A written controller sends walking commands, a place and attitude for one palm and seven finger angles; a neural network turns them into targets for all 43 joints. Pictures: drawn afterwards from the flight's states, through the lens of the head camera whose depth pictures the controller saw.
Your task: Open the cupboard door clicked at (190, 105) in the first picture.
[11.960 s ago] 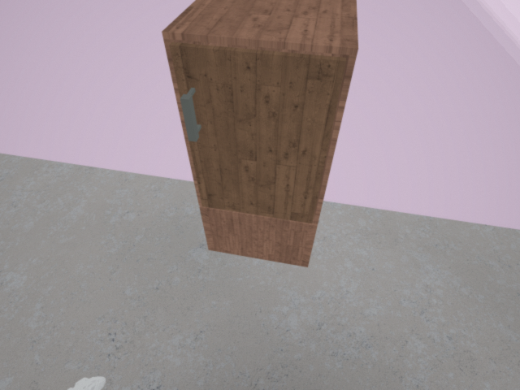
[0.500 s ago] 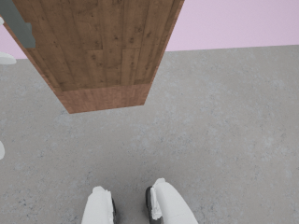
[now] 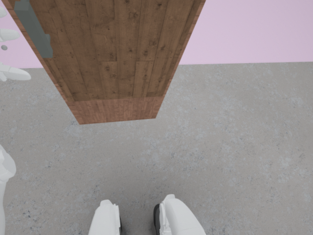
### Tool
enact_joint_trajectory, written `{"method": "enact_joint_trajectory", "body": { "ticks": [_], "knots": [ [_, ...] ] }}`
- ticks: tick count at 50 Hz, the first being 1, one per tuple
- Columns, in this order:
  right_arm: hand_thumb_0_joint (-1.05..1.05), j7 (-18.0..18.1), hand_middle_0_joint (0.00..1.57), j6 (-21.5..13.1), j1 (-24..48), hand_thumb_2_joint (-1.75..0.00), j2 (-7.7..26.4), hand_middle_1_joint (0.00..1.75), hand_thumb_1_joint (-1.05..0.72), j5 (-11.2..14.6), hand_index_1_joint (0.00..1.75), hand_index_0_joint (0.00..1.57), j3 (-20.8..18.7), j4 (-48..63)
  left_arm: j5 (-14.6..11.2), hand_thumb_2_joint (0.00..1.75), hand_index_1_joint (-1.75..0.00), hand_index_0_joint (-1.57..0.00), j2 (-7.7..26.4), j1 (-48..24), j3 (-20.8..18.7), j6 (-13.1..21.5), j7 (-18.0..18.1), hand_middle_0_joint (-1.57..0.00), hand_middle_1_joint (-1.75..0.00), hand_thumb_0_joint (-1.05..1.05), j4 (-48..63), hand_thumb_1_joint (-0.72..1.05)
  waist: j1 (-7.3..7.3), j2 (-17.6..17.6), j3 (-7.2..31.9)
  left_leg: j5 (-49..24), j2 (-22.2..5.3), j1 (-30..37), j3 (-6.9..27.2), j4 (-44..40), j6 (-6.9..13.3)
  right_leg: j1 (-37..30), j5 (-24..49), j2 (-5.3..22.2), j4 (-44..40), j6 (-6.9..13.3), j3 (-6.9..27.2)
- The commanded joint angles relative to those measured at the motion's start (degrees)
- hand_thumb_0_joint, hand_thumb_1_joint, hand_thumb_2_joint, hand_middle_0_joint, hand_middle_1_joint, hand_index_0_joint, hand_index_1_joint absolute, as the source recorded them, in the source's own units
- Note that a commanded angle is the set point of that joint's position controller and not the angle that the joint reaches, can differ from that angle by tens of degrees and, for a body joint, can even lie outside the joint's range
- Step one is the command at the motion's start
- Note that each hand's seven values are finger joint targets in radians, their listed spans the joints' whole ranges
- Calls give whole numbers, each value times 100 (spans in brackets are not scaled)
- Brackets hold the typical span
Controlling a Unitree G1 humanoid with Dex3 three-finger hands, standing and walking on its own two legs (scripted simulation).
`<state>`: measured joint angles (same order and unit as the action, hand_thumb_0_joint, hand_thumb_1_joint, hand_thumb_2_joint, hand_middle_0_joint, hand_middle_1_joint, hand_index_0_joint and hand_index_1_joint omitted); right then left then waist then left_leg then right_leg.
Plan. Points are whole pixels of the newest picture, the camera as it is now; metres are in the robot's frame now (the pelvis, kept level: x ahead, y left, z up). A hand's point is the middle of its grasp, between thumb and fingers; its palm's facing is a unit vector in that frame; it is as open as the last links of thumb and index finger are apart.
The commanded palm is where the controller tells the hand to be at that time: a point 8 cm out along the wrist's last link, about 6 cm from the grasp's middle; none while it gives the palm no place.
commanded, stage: move the hooked fingers beside the handle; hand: left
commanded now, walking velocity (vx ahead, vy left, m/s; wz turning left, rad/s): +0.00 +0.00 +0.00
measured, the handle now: (37, 26) +0.58 +0.23 +0.07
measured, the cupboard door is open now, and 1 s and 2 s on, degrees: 0 0 0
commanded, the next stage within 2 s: slide the fingers in behind the handle in 0.10 s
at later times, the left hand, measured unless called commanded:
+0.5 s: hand (14, 45) +0.52 +0.26 +0.08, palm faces +0.04 -1.00 -0.02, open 14.0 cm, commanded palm +0.50 +0.29 +0.07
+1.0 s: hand (28, 47) +0.52 +0.23 +0.08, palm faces +0.04 -1.00 -0.02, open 14.0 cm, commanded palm +0.50 +0.26 +0.07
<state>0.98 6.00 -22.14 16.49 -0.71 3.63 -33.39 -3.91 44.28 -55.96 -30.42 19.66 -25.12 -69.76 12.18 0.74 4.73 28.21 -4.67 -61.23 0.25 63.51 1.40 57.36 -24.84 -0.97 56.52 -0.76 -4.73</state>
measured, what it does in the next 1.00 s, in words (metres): stands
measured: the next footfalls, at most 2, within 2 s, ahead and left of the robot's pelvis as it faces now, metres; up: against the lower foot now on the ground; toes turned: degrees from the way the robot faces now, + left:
none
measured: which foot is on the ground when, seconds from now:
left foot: down 0.00-1.00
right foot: down 0.00-1.00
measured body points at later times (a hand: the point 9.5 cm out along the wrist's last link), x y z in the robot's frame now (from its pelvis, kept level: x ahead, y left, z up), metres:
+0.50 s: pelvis -0.01 +0.00 +0.00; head +0.16 +0.03 +0.42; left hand +0.51 +0.31 +0.08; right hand -0.03 -0.27 -0.10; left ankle +0.00 +0.10 -0.66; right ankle +0.01 -0.14 -0.66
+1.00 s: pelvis +0.00 +0.00 +0.00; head +0.15 +0.03 +0.42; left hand +0.51 +0.29 +0.08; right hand -0.02 -0.27 -0.10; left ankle +0.00 +0.10 -0.66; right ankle +0.01 -0.14 -0.66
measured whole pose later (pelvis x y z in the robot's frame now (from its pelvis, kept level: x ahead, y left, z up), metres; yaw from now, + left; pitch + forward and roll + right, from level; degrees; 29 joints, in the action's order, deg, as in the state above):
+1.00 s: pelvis +0.00 +0.00 +0.00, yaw +0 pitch +24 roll -5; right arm 0.2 5.5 -23.2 15.2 -0.8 3.6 -34.2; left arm -3.8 38.3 -55.8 -26.8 19.8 -18.9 -70.2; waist 12.1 1.6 5.2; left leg 27.7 -4.5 -59.5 -0.2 62.8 1.2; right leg 56.3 -24.7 -0.9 56.7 -0.5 -4.1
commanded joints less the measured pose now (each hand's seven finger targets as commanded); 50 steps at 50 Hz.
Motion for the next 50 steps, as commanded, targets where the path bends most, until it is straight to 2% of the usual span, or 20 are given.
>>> {"method": "enact_joint_trajectory", "body": {
  "ticks": [1,4,5,8,9,11,12,14,16,24,27,31,36,37,38,40,45,46,48,50],
  "knots": [
    [0,107,20,-12,-1231,-90,1135,30,-90,-9,30,20,-402,67,-134,30,-120,-30,1695,-2430,-83,331,65,-30,-120,0,1145,-50,29,1483,2968,-3111,126,3062,438,-539,-10,-598,1718,-268,-427,156,118],
    [0,137,20,-15,-1198,-90,1146,30,-90,1,30,20,-353,95,-42,30,-120,-30,1866,-2548,-88,247,112,-30,-120,0,961,-50,67,1426,2843,-2847,148,2785,407,-524,25,-638,1650,-257,-425,145,156],
    [0,138,20,-31,-1204,-90,1136,30,-90,-7,30,20,-351,93,-36,30,-120,-30,1858,-2717,-71,257,136,-30,-120,0,1080,-50,115,1364,2935,-2790,153,2715,391,-491,49,-707,1683,-252,-410,130,168],
    [0,141,20,-53,-1239,-90,1143,30,-90,-24,30,20,-343,101,13,30,-120,-30,2096,-2693,-219,343,151,-30,-120,0,1215,-50,24,1656,3310,-3129,141,2956,418,-442,8,-744,1871,-252,-320,162,173],
    [0,138,20,-56,-1236,-90,1146,30,-90,-34,30,20,-355,90,6,30,-120,-30,2163,-2666,-289,368,157,-30,-120,0,1234,-50,4,1609,3335,-3178,133,2989,424,-433,4,-775,1894,-252,-329,157,172],
    [0,112,20,-67,-1221,-90,1127,30,-90,-22,30,20,-344,129,-34,30,-120,-30,2056,-2395,-276,331,118,-30,-120,0,1066,-50,-33,1447,3289,-3033,150,2778,386,-441,24,-932,1905,-270,-341,151,179],
    [0,107,20,-58,-1241,-90,1121,30,-90,-17,30,20,-331,115,-66,30,-120,-30,1884,-2455,-124,314,75,-30,-120,0,998,-50,49,1399,3176,-3028,140,2800,407,-461,38,-861,1901,-281,-358,159,172],
    [0,100,20,-44,-1240,-90,1123,30,-90,-4,30,20,-350,112,-125,30,-120,-30,1699,-2326,-46,220,13,-30,-120,0,940,-50,40,1338,3126,-2942,148,2740,367,-483,44,-873,1893,-279,-411,126,170],
    [0,116,20,-38,-1247,-90,1131,30,-90,15,30,20,-340,134,-157,30,-120,-30,1746,-2253,-65,121,-20,-30,-120,0,858,-50,40,1140,2999,-2761,164,2451,317,-517,76,-1057,1928,-274,-442,112,198],
    [0,85,20,-83,-1301,-90,1090,30,-90,-27,30,20,-390,76,-173,30,-120,-30,1641,-2436,-137,378,211,-30,-120,0,1270,-50,-17,1294,3110,-2792,155,2743,367,-561,38,-888,1763,-287,-426,148,174],
    [0,40,20,-86,-1304,-90,1054,30,-90,-49,30,20,-409,62,-154,30,-120,-30,1337,-2429,36,461,325,-30,-120,0,1440,-50,-23,1504,3140,-2949,147,3031,387,-576,10,-747,1742,-293,-418,172,146],
    [0,41,20,-79,-1251,-90,1070,30,-90,-17,30,20,-397,62,-93,30,-120,-30,1222,-2435,143,304,438,-30,-120,0,1060,-50,42,1216,2727,-2370,171,2634,365,-682,30,-753,1412,-281,-514,142,146],
    [0,50,20,-118,-1254,-90,1058,30,-90,-53,30,20,-405,78,-55,30,-120,-30,1445,-2492,-60,450,585,-30,-120,0,1353,-50,-67,1366,3103,-2644,188,2799,339,-632,16,-966,1658,-264,-470,157,193],
    [0,45,20,-117,-1286,-90,1055,30,-90,-70,30,20,-414,80,-66,30,-120,-30,1439,-2452,-96,526,609,-30,-120,0,1463,-50,-86,1356,3222,-2886,174,2955,378,-621,7,-983,1801,-281,-410,186,167],
    [0,27,20,-115,-1251,-90,1028,30,-90,-68,30,20,-430,79,-71,30,-120,-30,1189,-2380,53,562,606,-30,-120,0,1502,-50,-74,1492,3304,-3043,168,3136,372,-612,-21,-873,1839,-275,-417,171,154],
    [0,-1,20,-111,-1236,-90,1020,30,-90,-73,30,20,-440,47,-119,30,-120,-30,973,-2315,144,559,603,-30,-120,0,1410,-50,-36,1290,3137,-2937,167,3015,355,-605,-5,-894,1827,-285,-459,153,153],
    [0,38,20,-77,-1216,-90,1044,30,-90,-4,30,20,-413,81,-128,30,-120,-30,950,-2166,213,298,535,-30,-120,0,828,-50,25,843,2614,-2384,218,2329,265,-690,53,-1110,1728,-264,-526,128,198],
    [0,43,20,-81,-1220,-90,1044,30,-90,-15,30,20,-417,82,-121,30,-120,-30,995,-2307,203,310,560,-30,-120,0,997,-50,13,931,2663,-2373,215,2385,272,-707,55,-1107,1706,-259,-528,128,206],
    [0,26,20,-109,-1227,-90,1010,30,-90,-38,30,20,-441,68,-111,30,-120,-30,748,-2403,354,428,603,-30,-120,0,1269,-50,-5,1304,2915,-2675,201,2874,318,-671,10,-834,1712,-264,-486,164,171],
    [0,12,20,-126,-1232,-90,998,30,-90,-71,30,20,-451,25,-119,30,-120,-30,648,-2493,377,551,690,-30,-120,0,1368,-50,21,1231,2983,-2756,175,2996,378,-639,-10,-732,1657,-274,-466,166,154]
  ]
}}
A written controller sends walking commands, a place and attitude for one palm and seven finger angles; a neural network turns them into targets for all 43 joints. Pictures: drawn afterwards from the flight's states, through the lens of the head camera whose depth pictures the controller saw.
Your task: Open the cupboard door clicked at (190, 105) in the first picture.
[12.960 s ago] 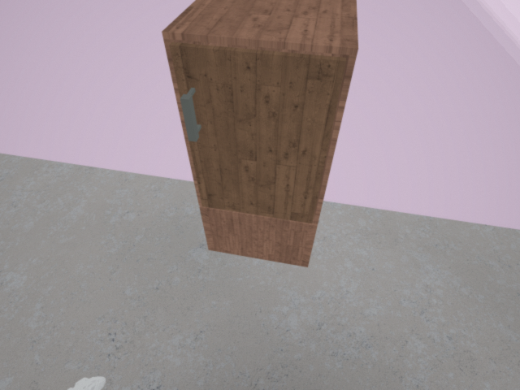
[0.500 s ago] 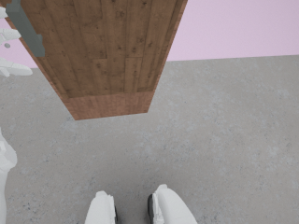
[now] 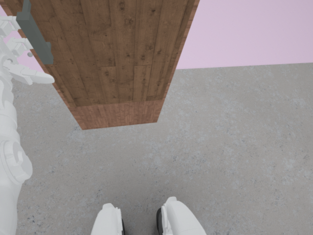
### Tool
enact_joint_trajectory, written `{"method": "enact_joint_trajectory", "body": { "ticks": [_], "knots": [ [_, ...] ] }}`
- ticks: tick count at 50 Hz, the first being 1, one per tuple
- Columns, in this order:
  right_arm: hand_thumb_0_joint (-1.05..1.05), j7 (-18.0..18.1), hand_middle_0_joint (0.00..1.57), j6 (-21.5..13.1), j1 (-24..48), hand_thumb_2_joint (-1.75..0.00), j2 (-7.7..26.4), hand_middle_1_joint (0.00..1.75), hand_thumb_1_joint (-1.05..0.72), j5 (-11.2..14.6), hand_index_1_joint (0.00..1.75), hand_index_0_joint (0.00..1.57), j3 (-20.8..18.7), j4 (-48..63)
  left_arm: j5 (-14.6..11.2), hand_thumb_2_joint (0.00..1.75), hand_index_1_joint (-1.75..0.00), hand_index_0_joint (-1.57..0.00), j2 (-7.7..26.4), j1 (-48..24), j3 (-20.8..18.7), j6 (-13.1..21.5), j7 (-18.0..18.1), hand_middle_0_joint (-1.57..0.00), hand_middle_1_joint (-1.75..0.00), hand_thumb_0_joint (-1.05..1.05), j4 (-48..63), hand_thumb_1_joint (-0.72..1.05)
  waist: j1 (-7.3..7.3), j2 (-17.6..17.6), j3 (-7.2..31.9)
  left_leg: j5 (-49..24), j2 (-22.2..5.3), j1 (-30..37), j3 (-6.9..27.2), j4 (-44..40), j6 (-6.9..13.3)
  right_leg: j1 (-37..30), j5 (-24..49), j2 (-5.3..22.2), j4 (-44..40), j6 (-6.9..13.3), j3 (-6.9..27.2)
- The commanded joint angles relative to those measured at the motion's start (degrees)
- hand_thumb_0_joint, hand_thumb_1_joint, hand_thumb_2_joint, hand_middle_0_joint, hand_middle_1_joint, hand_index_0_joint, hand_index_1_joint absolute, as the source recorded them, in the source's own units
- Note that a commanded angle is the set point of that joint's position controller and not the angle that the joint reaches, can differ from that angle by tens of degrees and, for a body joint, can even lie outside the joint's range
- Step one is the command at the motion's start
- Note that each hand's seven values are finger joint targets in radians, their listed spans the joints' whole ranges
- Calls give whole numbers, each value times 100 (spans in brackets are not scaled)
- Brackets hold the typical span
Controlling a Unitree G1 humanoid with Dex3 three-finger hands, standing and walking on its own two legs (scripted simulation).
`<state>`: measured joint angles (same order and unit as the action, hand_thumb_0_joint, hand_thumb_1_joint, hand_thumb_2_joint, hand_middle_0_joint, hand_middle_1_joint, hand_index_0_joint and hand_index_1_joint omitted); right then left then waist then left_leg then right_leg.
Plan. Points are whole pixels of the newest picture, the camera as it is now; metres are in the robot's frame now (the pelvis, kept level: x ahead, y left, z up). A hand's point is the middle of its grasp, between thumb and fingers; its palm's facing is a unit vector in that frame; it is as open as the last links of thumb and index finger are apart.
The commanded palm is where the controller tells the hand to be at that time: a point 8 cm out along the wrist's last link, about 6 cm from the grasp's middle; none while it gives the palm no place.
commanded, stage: slide the fingers in behind the handle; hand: left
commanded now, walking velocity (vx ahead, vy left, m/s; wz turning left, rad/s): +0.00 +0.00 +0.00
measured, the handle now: (38, 34) +0.59 +0.23 +0.07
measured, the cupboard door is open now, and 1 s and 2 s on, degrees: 0 0 4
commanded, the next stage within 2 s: close the thumb around the handle in 0.80 s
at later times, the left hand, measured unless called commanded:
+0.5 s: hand (47, 50) +0.54 +0.20 +0.08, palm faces +0.06 -1.00 -0.02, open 14.0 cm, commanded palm +0.51 +0.24 +0.07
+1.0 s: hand (44, 54) +0.53 +0.21 +0.08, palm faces +0.05 -1.00 -0.02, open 13.8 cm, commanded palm +0.51 +0.24 +0.07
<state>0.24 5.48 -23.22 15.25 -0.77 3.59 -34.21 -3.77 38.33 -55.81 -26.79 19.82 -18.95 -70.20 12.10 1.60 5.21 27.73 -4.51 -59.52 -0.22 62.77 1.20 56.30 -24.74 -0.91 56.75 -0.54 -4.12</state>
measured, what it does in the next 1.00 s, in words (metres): stands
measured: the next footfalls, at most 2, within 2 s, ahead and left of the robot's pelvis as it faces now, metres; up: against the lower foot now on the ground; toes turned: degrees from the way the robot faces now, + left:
none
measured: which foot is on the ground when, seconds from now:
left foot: down 0.00-1.00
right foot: down 0.00-1.00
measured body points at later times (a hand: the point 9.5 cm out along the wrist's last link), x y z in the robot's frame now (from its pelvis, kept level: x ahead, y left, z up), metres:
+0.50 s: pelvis +0.00 -0.01 +0.00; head +0.15 +0.02 +0.42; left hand +0.53 +0.26 +0.08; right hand -0.02 -0.26 -0.11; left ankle +0.01 +0.10 -0.66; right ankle +0.01 -0.13 -0.66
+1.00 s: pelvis +0.00 -0.01 +0.00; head +0.15 +0.02 +0.42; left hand +0.52 +0.26 +0.08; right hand -0.01 -0.27 -0.11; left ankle +0.01 +0.10 -0.66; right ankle +0.01 -0.13 -0.66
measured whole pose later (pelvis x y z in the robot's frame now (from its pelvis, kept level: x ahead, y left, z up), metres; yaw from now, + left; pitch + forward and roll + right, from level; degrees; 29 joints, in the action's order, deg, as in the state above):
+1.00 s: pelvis +0.00 -0.01 +0.00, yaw +0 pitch +24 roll -4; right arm -0.3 4.5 -22.8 15.3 -1.2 2.7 -35.2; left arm -3.6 33.8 -55.8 -25.2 22.2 -14.4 -69.2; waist 11.8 1.7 5.6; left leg 27.6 -4.4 -59.6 -0.3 63.2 0.8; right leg 56.9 -25.1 -0.8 58.0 -0.2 -3.9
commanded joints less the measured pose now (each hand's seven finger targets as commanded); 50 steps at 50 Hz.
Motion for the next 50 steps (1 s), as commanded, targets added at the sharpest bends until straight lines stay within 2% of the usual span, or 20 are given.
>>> {"method": "enact_joint_trajectory", "body": {
  "ticks": [1,3,4,7,8,11,13,15,19,23,26,30,32,34,37,40,42,43,45,50],
  "knots": [
    [0,78,20,-96,-1102,-90,1112,30,-90,-77,30,20,-459,81,-158,30,-120,-30,1167,-2686,50,606,113,-30,-120,0,1555,-50,61,1239,2997,-2747,153,2904,451,-545,-6,-570,1635,-274,-461,144,89],
    [0,61,20,-100,-1124,-90,1097,30,-90,-82,30,20,-472,12,-190,30,-120,-30,915,-2663,156,644,165,-30,-120,0,1391,-50,104,1210,2972,-2847,135,3008,494,-519,-25,-412,1618,-281,-443,150,60],
    [0,58,20,-110,-1131,-90,1117,30,-90,-91,30,20,-479,-20,-190,30,-120,-30,929,-2759,133,630,201,-30,-120,0,1341,-50,148,1094,2925,-2725,130,2938,512,-515,-18,-378,1540,-278,-447,137,52],
    [0,46,20,-101,-1183,-90,1126,30,-90,-98,30,20,-474,34,-103,30,-120,-30,1139,-2527,-65,556,310,-30,-120,0,1241,-50,-9,1142,3087,-2820,185,2812,446,-509,1,-649,1720,-268,-402,161,86],
    [0,38,20,-90,-1168,-90,1112,30,-90,-97,30,20,-456,33,-63,30,-120,-30,1097,-2570,14,525,336,-30,-120,0,1233,-50,21,1086,3122,-2855,179,2800,454,-514,-1,-691,1785,-254,-388,143,82],
    [0,20,20,-69,-1143,-90,1086,30,-90,-94,30,20,-436,85,37,30,-120,-30,1208,-2538,-24,474,437,-30,-120,0,1226,-50,-5,1036,2940,-2692,200,2547,382,-529,23,-853,1835,-253,-416,132,115],
    [0,23,20,-61,-1147,-90,1077,30,-90,-96,30,20,-449,151,29,30,-120,-30,1335,-2480,-168,556,497,-30,-120,0,1430,-50,-67,1013,3165,-2866,207,2594,353,-526,27,-1078,2062,-260,-392,130,139],
    [0,-1,20,-85,-1102,-90,1039,30,-90,-96,30,20,-471,175,-21,30,-120,-30,1118,-2483,-83,642,515,-30,-120,0,1622,-50,-69,1067,3352,-2948,219,2684,330,-484,21,-1122,2160,-265,-379,126,153],
    [0,-4,20,-82,-1122,-90,1040,30,-90,-72,30,20,-471,116,-51,30,-120,-30,974,-2395,6,619,514,-30,-120,0,1315,-50,16,768,2981,-2643,224,2366,278,-519,53,-1192,2110,-274,-441,98,183],
    [0,13,20,-72,-1168,-90,1062,30,-90,-68,30,20,-477,117,-11,30,-120,-30,1151,-2324,-101,549,494,-30,-120,0,1283,-50,-57,832,3011,-2609,239,2318,246,-557,59,-1285,2133,-252,-454,107,199],
    [0,2,20,-89,-1136,-90,1018,30,-90,-69,30,20,-490,124,-54,30,-120,-30,872,-2321,88,590,456,-30,-120,0,1411,-50,-30,899,3029,-2680,246,2436,235,-550,53,-1253,2191,-259,-473,106,204],
    [0,38,20,-98,-1128,-90,1046,30,-90,-50,30,20,-476,91,-116,30,-120,-30,1150,-2351,-114,642,409,-30,-120,0,1315,-50,-27,653,2924,-2454,252,2118,210,-539,83,-1437,2175,-254,-479,93,256],
    [0,39,20,-124,-1124,-90,1041,30,-90,-38,30,20,-476,103,-128,30,-120,-30,1098,-2282,-96,630,377,-30,-120,0,1201,-50,-33,636,2847,-2348,275,2017,179,-524,99,-1458,2152,-256,-491,104,281],
    [0,65,20,-125,-1092,-90,1051,30,-90,-35,30,20,-458,86,-72,30,-120,-30,1133,-2432,-4,609,366,-30,-120,0,1171,-50,23,726,2748,-2255,264,2007,203,-544,93,-1333,2011,-234,-490,94,270],
    [0,45,20,-153,-1083,-90,1044,30,-90,-57,30,20,-484,95,-79,30,-120,-30,989,-2495,73,702,366,-30,-120,0,1433,-50,-19,1098,3027,-2482,255,2454,251,-518,64,-1104,1953,-243,-450,133,229],
    [0,54,20,-147,-1073,-90,1069,30,-90,-48,30,20,-470,58,-125,30,-120,-30,995,-2464,55,634,370,-30,-120,0,1196,-50,18,850,2880,-2371,237,2328,289,-525,54,-1059,1841,-242,-466,110,202],
    [0,51,20,-164,-1085,-90,1070,30,-90,-57,30,20,-477,71,-134,30,-120,-30,979,-2547,48,634,371,-30,-120,0,1265,-50,28,914,2952,-2389,240,2368,294,-507,63,-1031,1845,-249,-444,121,195],
    [0,57,20,-152,-1089,-90,1100,30,-90,-56,30,20,-471,72,-115,30,-120,-30,1212,-2426,-125,614,384,-30,-120,0,1175,-50,-50,872,2991,-2421,241,2313,285,-517,56,-1132,1891,-241,-441,116,205],
    [0,45,20,-156,-1057,-90,1065,30,-90,-53,30,20,-478,87,-91,30,-120,-30,922,-2545,132,623,386,-30,-120,0,1364,-50,3,1025,3043,-2480,233,2509,314,-535,40,-984,1852,-243,-432,118,174],
    [0,32,20,-170,-1063,-90,1089,30,-90,-66,30,20,-481,65,-104,42,-123,-32,928,-2517,77,664,471,-32,-123,0,1342,-22,-1,936,2991,-2416,216,2535,345,-534,28,-866,1706,-252,-450,124,151]
  ]
}}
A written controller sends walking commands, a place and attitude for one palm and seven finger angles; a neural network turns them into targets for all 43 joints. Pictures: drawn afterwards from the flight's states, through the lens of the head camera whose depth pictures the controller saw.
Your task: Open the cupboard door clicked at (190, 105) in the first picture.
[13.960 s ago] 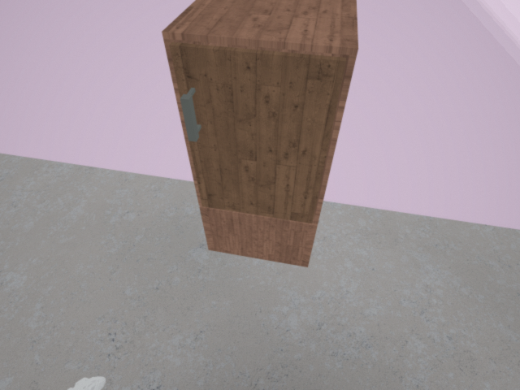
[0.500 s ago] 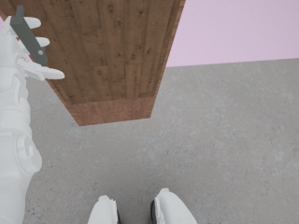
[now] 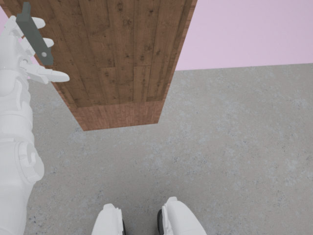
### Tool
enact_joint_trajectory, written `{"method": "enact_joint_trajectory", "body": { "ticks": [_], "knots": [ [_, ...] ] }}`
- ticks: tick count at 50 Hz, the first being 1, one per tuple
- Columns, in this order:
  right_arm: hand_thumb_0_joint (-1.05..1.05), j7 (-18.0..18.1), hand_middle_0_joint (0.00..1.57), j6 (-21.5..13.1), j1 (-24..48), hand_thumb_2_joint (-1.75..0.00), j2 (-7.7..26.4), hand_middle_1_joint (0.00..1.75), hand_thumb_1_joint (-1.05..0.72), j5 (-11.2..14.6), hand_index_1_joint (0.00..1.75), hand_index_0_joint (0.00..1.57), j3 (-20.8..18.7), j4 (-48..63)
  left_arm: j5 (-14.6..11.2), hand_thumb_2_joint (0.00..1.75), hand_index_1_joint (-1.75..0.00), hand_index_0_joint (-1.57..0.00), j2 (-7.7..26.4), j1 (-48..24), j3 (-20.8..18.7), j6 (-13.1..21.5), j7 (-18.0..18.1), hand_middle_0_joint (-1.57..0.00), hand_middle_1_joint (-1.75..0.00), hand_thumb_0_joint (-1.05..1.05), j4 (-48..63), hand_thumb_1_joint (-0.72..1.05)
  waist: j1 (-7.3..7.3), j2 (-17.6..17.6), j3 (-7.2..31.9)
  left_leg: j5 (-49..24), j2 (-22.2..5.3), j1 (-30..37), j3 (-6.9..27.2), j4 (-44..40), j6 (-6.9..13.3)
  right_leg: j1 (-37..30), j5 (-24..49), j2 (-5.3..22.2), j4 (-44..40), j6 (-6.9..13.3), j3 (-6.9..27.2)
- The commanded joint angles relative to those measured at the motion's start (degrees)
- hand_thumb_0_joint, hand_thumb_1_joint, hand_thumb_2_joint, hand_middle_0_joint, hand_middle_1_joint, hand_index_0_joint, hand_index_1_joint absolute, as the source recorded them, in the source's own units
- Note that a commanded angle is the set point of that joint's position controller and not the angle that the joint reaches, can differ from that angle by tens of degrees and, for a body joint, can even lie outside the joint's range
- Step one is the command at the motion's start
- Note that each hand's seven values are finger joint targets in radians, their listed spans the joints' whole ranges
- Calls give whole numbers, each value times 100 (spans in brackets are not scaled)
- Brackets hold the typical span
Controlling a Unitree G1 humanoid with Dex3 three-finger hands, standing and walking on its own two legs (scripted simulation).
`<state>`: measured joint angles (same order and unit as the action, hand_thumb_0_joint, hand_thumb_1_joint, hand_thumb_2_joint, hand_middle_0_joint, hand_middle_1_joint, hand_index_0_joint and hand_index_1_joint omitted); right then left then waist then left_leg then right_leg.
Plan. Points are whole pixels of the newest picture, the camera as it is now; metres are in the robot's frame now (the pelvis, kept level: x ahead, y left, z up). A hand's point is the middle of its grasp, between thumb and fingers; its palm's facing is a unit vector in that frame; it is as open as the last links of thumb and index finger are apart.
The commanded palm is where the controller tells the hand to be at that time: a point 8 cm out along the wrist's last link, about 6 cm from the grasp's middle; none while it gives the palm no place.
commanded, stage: close the thumb around the handle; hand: left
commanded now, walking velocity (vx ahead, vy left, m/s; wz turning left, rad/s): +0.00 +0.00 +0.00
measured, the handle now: (38, 35) +0.59 +0.23 +0.08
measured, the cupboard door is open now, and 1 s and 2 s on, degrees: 0 4 45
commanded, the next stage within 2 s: pull the door open along its arc in 0.60 s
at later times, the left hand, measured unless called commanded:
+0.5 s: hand (43, 53) +0.54 +0.21 +0.08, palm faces +0.03 -1.00 -0.02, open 6.1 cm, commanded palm +0.51 +0.25 +0.07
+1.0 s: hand (47, 63) +0.51 +0.20 +0.07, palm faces +0.06 -1.00 -0.01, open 5.9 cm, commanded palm +0.46 +0.25 +0.07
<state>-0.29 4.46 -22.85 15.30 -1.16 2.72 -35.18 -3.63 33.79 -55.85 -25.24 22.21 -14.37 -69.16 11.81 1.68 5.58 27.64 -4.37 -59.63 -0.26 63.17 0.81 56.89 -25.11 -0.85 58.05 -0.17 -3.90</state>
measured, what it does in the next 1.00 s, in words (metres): stands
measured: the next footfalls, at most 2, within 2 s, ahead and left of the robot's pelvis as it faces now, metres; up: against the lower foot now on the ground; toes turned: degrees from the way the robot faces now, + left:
none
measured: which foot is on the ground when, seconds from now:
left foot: down 0.00-1.00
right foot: down 0.00-1.00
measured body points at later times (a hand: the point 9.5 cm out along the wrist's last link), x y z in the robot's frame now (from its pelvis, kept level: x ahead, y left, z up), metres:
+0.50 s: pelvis +0.00 +0.01 +0.00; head +0.16 +0.04 +0.42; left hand +0.53 +0.27 +0.08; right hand -0.02 -0.26 -0.10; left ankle +0.01 +0.11 -0.66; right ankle +0.02 -0.13 -0.66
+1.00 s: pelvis +0.01 +0.00 +0.01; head +0.14 +0.02 +0.44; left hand +0.50 +0.26 +0.08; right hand +0.00 -0.25 -0.10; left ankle +0.01 +0.11 -0.66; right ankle +0.02 -0.13 -0.66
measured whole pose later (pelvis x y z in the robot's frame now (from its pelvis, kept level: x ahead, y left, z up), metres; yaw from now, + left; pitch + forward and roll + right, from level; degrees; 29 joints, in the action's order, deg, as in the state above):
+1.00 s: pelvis +0.01 +0.00 +0.01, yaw -1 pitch +23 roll -3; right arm -1.3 5.6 -23.9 14.6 -0.4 2.2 -34.1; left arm -6.4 28.4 -45.6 -25.0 22.0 -12.8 -60.0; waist 10.3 2.2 6.6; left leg 28.0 -4.5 -56.0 -1.8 61.0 1.1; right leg 54.1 -25.1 -1.1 56.4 -0.5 -2.2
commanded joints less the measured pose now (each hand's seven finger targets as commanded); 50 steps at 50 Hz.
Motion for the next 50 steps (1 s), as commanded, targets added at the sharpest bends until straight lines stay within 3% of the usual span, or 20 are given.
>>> {"method": "enact_joint_trajectory", "body": {
  "ticks": [1,4,6,9,10,14,15,18,20,25,27,28,31,32,34,35,36,39,42,50],
  "knots": [
    [0,86,20,-70,-1098,-90,1079,30,-90,-26,30,20,-385,139,-111,44,-124,-32,1317,-2581,-2,407,13,-32,-124,0,1164,-16,81,873,2831,-2355,198,2504,369,-598,71,-897,1706,-261,-594,83,120],
    [0,83,20,-76,-1131,-90,1083,30,-90,-45,30,20,-388,121,-75,52,-125,-34,1423,-2649,-97,441,45,-34,-125,0,1183,0,27,1043,2946,-2458,196,2599,392,-588,48,-860,1716,-257,-552,101,105],
    [0,76,20,-76,-1134,-90,1070,30,-90,-42,30,20,-390,113,-66,56,-127,-34,1248,-2642,35,412,51,-34,-127,0,1137,12,86,988,2863,-2462,191,2611,402,-588,52,-771,1686,-261,-561,98,85],
    [0,93,20,-64,-1149,-90,1105,30,-90,-42,30,20,-378,146,-75,64,-128,-36,1606,-2508,-248,419,71,-36,-128,0,1099,28,14,790,2907,-2454,199,2434,377,-593,72,-1001,1787,-257,-549,90,114],
    [0,82,20,-71,-1123,-90,1078,30,-90,-35,30,20,-375,175,-68,66,-129,-36,1481,-2433,-163,387,55,-36,-129,0,1020,34,16,788,2879,-2332,225,2306,321,-573,87,-1035,1759,-257,-572,75,145],
    [0,112,20,-70,-1134,-90,1102,30,-90,-26,30,20,-346,167,-12,76,-131,-38,1699,-2575,-207,376,5,-38,-131,0,920,56,57,762,2701,-2132,218,2114,335,-574,99,-997,1629,-251,-558,84,151],
    [0,119,20,-79,-1145,-90,1101,30,-90,-31,30,20,-350,174,-29,78,-132,-38,1661,-2681,-174,383,-6,-38,-132,0,998,62,102,781,2772,-2216,214,2176,336,-563,108,-998,1704,-253,-559,74,160],
    [0,110,20,-101,-1156,-90,1101,30,-90,-57,30,20,-376,143,-64,85,-134,-39,1614,-2724,-168,517,-42,-39,-134,0,1266,79,20,1151,3195,-2567,190,2666,416,-520,44,-832,1756,-256,-487,110,118],
    [0,97,20,-112,-1172,-90,1097,30,-90,-65,30,20,-378,98,-118,90,-135,-40,1532,-2767,-150,516,-55,-40,-135,0,1267,90,67,1135,3178,-2601,172,2707,434,-499,44,-782,1755,-273,-489,101,94],
    [0,83,20,-50,-1186,-90,1089,30,-90,-47,30,20,-394,101,-109,90,-135,-40,1359,-2535,-45,342,-96,-40,-135,0,1192,90,20,1149,3090,-2807,174,2773,433,-525,26,-786,1869,-273,-509,105,49],
    [0,104,20,-15,-1222,-90,1120,30,-90,-48,30,20,-377,141,-147,90,-135,-40,1664,-2376,-359,269,-6,-40,-135,0,1021,90,-10,825,2959,-2713,194,2470,386,-532,71,-998,1960,-288,-523,95,77],
    [0,104,20,-17,-1199,-90,1113,30,-90,-35,30,20,-365,156,-128,90,-135,-40,1670,-2517,-303,250,28,-40,-135,0,1060,90,42,777,2933,-2617,201,2361,379,-541,84,-1037,1952,-272,-525,69,93],
    [0,93,20,-26,-1165,-90,1079,30,-90,-40,30,20,-365,193,-17,90,-135,-40,1680,-2457,-283,272,110,-40,-135,0,1047,90,-8,939,2734,-2460,215,2288,338,-556,72,-968,1818,-260,-546,80,108],
    [0,89,20,-33,-1171,-90,1069,30,-90,-50,30,20,-351,183,-9,90,-135,-40,1617,-2541,-218,313,123,-40,-135,0,1085,90,41,953,2706,-2505,210,2334,347,-546,82,-907,1830,-264,-528,93,100],
    [0,92,20,-33,-1168,-90,1083,30,-90,-50,30,20,-356,203,20,90,-135,-40,1766,-2514,-306,353,132,-40,-135,0,1123,90,7,928,2838,-2513,202,2343,358,-537,72,-973,1840,-257,-506,87,111],
    [0,95,20,-29,-1152,-90,1085,30,-90,-43,30,20,-364,224,15,90,-135,-40,1663,-2433,-247,351,125,-40,-135,0,1071,90,29,853,2819,-2495,204,2353,362,-541,72,-935,1810,-260,-519,87,106],
    [0,70,20,-59,-1120,-90,1033,30,-90,-51,30,20,-356,221,-43,90,-135,-40,1168,-2596,110,361,102,-40,-135,0,1143,90,110,935,2803,-2409,210,2404,367,-554,65,-837,1727,-262,-526,78,93],
    [0,52,20,-66,-1144,-90,1075,30,-90,-63,30,20,-402,228,-94,90,-135,-40,1369,-2286,-147,460,114,-40,-135,0,1425,90,-88,1058,3233,-2774,184,2786,394,-562,17,-946,1885,-269,-481,110,68],
    [0,21,20,-57,-1087,-90,1049,30,-90,-48,30,20,-420,296,-151,90,-135,-40,1209,-1830,-107,487,69,-40,-135,0,1592,90,-205,1070,3305,-2902,200,2878,349,-601,15,-1107,2011,-281,-498,126,72],
    [0,-25,20,9,-766,-90,959,30,-90,119,30,20,-507,629,-456,90,-135,-40,658,45,52,347,17,-40,-135,0,2488,90,-561,462,2970,-2802,271,2560,106,-956,62,-1997,2461,-283,-697,101,86]
  ]
}}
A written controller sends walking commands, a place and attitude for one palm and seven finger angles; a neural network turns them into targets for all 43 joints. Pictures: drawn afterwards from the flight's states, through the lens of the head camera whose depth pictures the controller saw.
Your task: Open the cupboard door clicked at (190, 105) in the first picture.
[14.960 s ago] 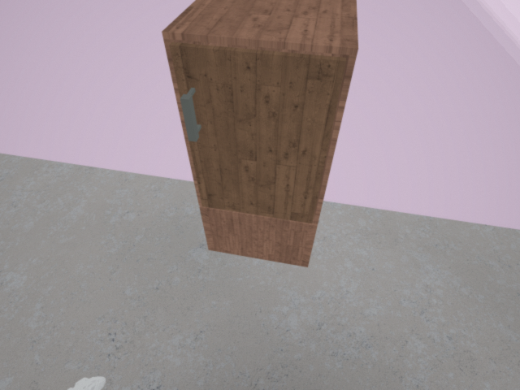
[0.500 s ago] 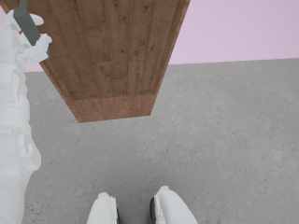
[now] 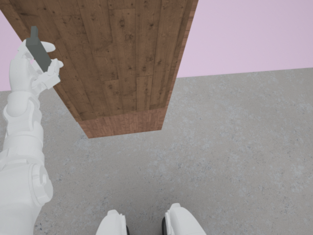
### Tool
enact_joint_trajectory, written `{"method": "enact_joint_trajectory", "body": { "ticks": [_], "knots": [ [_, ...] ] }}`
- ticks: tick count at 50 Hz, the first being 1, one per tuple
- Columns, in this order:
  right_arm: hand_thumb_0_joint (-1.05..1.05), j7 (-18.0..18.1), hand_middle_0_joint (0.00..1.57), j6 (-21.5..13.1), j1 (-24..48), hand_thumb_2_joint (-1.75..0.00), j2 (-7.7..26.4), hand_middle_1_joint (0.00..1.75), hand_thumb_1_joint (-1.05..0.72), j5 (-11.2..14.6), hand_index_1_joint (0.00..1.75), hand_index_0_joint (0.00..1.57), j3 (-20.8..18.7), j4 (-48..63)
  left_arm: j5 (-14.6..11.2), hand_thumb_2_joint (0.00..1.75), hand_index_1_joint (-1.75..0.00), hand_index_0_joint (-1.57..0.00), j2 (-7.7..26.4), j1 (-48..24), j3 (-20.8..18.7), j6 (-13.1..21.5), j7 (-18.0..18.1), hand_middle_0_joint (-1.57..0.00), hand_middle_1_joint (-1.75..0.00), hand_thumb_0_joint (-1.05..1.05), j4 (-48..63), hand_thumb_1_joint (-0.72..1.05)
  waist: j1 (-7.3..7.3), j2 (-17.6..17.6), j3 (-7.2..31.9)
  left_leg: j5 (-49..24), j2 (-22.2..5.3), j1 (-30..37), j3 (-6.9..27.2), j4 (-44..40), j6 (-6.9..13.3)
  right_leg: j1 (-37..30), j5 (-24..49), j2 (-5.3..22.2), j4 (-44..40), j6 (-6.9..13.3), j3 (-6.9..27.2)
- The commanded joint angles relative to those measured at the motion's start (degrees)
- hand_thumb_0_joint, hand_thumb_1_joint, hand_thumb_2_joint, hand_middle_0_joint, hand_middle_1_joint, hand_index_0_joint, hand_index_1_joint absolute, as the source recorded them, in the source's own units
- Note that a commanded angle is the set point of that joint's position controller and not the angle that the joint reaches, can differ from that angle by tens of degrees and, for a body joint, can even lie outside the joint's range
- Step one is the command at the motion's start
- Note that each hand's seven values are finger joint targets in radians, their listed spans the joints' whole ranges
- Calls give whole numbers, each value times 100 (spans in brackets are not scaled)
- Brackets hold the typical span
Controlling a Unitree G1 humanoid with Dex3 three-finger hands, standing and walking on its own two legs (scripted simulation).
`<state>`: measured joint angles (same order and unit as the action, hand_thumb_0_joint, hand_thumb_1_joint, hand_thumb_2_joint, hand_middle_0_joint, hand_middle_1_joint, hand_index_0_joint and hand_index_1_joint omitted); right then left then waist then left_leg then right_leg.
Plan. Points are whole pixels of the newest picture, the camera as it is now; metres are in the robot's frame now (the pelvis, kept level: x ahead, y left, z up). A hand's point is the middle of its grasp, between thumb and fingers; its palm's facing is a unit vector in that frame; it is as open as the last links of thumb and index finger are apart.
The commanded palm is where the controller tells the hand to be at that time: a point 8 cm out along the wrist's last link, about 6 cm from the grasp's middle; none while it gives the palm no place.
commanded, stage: pull the door open along its arc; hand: left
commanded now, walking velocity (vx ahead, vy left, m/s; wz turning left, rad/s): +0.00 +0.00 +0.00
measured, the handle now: (45, 56) +0.55 +0.23 +0.07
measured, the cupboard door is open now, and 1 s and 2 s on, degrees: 4 45 46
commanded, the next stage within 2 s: open thumb and fingers to let go in 0.72 s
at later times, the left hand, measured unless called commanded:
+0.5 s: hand (89, 124) +0.36 +0.12 +0.07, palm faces +0.44 -0.90 +0.04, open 6.2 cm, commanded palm +0.30 +0.15 +0.06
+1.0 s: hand (125, 148) +0.30 +0.05 +0.07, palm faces +0.46 -0.89 -0.02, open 6.5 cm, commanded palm +0.25 +0.09 +0.06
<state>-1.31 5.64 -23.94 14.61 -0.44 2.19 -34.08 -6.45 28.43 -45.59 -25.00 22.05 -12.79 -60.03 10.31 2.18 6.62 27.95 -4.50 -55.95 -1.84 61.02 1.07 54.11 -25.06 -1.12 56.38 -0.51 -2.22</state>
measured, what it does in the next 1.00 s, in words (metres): shifts its weight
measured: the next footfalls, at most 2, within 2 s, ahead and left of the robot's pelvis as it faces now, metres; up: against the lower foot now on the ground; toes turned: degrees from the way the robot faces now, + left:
none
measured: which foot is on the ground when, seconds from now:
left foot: down 0.00-1.00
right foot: down 0.00-1.00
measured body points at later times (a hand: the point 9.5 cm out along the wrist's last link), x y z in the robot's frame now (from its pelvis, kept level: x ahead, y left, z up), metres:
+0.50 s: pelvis +0.01 -0.02 +0.01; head +0.08 -0.02 +0.46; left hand +0.33 +0.17 +0.07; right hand +0.17 -0.24 -0.10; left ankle +0.00 +0.10 -0.67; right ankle +0.01 -0.13 -0.67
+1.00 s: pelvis +0.00 -0.06 +0.01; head +0.05 -0.07 +0.46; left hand +0.27 +0.09 +0.07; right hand +0.19 -0.26 -0.09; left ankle +0.00 +0.10 -0.66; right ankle +0.01 -0.13 -0.67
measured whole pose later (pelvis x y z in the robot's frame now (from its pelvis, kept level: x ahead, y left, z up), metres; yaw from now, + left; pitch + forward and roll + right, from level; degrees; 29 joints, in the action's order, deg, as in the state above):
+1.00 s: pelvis +0.00 -0.06 +0.01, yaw +6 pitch +12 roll +1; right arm 0.0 0.0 -10.0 10.6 -4.6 -0.2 -34.2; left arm 5.8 -6.2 0.1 9.5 17.5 33.8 -14.8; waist 0.9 1.3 7.1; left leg 25.0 -2.1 -41.0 2.0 54.4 -2.9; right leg 40.3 -27.9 1.0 56.4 3.8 -6.2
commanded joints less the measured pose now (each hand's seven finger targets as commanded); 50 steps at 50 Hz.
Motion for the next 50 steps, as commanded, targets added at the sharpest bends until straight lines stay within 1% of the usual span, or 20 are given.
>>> {"method": "enact_joint_trajectory", "body": {
  "ticks": [1,3,6,7,8,10,14,17,20,22,23,25,27,30,31,32,38,41,45,50],
  "knots": [
    [0,61,20,-108,-603,-90,1012,30,-90,70,30,20,-472,580,-213,90,-135,-40,1120,-705,55,361,-134,-40,-135,0,1817,90,-476,427,2840,-2866,293,2232,238,-801,32,-1825,2509,-254,-565,138,-80],
    [0,41,20,-131,-495,-90,958,30,-90,99,30,20,-495,694,-352,90,-135,-40,895,18,75,371,-122,-40,-135,0,2242,90,-614,402,2893,-3142,310,2294,166,-863,37,-2101,2817,-235,-589,140,-65],
    [0,16,20,-167,-300,-90,904,30,-90,147,30,20,-523,786,-529,90,-135,-40,508,684,259,337,-80,-40,-135,0,2771,90,-653,153,2563,-2964,339,2103,69,-983,52,-2377,2960,-216,-676,123,-42],
    [0,21,20,-193,-254,-90,892,30,-90,158,30,20,-522,829,-537,90,-135,-40,449,924,308,353,-60,-40,-135,0,2916,90,-700,252,2478,-3039,344,2124,68,-999,49,-2390,2984,-200,-670,145,-36],
    [0,20,20,-241,-138,-90,775,30,-90,149,30,20,-522,826,-779,90,-135,-40,224,1033,-32,318,393,-40,-135,0,3069,90,-904,178,2327,-2934,342,2043,42,-1067,0,-2334,2858,-199,-708,116,-103],
    [0,-34,20,-368,28,-90,692,30,-90,114,30,20,-523,823,-818,90,-135,-40,-508,1338,187,245,1135,-40,-135,0,3324,90,-893,79,2018,-2722,350,1949,32,-1123,-69,-2181,2626,-178,-723,96,-177],
    [0,-156,20,-493,194,-90,586,30,-90,-41,30,20,-547,822,-349,90,-135,-40,-1256,2092,698,303,2283,-40,-135,0,4149,90,-974,89,2193,-3180,325,2213,51,-1053,-134,-2203,2774,-114,-555,127,-194],
    [0,-249,20,-512,352,-90,498,30,-90,-166,30,20,-568,889,184,90,-135,-40,-1820,2495,1321,311,3014,-40,-135,0,4794,90,-992,-28,2335,-3343,317,2363,55,-990,-133,-2308,2876,-75,-493,159,-183],
    [0,-273,20,-505,621,-90,428,30,-90,-214,30,20,-574,919,540,90,-135,-40,-2399,2633,1852,212,3630,-40,-135,0,5082,90,-947,-235,2131,-2798,351,2246,52,-1048,-126,-2371,2670,-29,-554,161,-184],
    [0,-243,20,-514,730,-90,398,30,-90,-260,30,20,-581,950,794,90,-135,-40,-2712,2709,2251,148,3940,-40,-135,0,5234,90,-861,-480,1968,-2525,355,2213,99,-1070,-100,-2338,2472,-24,-630,163,-183],
    [0,-229,20,-519,816,-90,371,30,-90,-269,30,20,-585,928,912,90,-135,-40,-2885,2639,2481,129,4052,-40,-135,0,5325,90,-811,-394,1955,-2408,356,2277,94,-1074,-99,-2277,2397,-4,-639,160,-167],
    [0,-210,20,-552,952,-90,296,30,-90,-311,30,20,-576,962,1049,90,-135,-40,-3225,2879,2784,83,4316,-40,-135,0,5516,90,-872,-381,1965,-2260,391,2302,92,-1099,-99,-2357,2282,20,-676,177,-172],
    [0,-178,20,-580,1029,-90,261,30,-90,-347,30,20,-574,979,1206,90,-135,-40,-3461,3140,3156,7,4443,-40,-135,0,5680,90,-806,-589,1939,-2217,384,2317,102,-1077,-76,-2397,2319,29,-744,175,-144],
    [0,-143,20,-633,1222,-90,180,30,-90,-363,30,20,-533,997,1385,90,-135,-40,-3810,3336,3672,-78,4494,-40,-135,0,5950,90,-781,-437,1738,-1971,409,2357,94,-1118,-71,-2373,2147,88,-852,192,-122],
    [0,-125,20,-657,1273,-90,157,30,-90,-369,30,20,-519,1017,1432,90,-135,-40,-3824,3547,3734,-98,4508,-40,-135,0,6010,90,-828,-467,1671,-1889,421,2322,97,-1133,-69,-2418,2088,100,-889,203,-106],
    [0,-103,20,-683,1301,-90,141,30,-90,-370,30,20,-500,1025,1481,90,-135,-40,-3891,3690,3863,-135,4504,-40,-135,0,5976,90,-779,-667,1564,-1790,420,2268,122,-1133,-50,-2417,2012,103,-957,193,-86],
    [0,-5,20,-819,1628,-90,23,30,-90,-355,30,20,-390,1113,1418,90,-135,-40,-3943,4505,3962,-207,4518,-40,-135,0,6261,90,-934,-626,1271,-1395,510,2151,127,-1149,-57,-2509,1658,209,-1209,165,90],
    [0,90,20,-831,1694,-90,23,30,-90,-388,30,20,-337,935,1372,90,-135,-40,-3679,3433,3707,-197,4665,-40,-135,0,6117,90,-777,-697,1042,-1063,547,1944,187,-1015,-60,-2237,1174,311,-1347,99,287],
    [0,178,20,-855,1803,-90,-31,30,-90,-421,30,20,-332,826,1308,78,-132,-38,-3546,3306,3432,-123,4717,-38,-132,0,5756,62,-846,-870,1087,-844,594,1743,212,-933,-71,-2299,799,448,-1541,32,610],
    [0,167,20,-837,1688,-90,-15,30,-90,-421,30,20,-415,806,1288,63,-128,-35,-3580,3487,3432,-40,4604,-35,-128,0,5796,27,-943,-789,1655,-1224,574,1841,185,-967,-85,-2707,1773,453,-1277,16,546]
  ]
}}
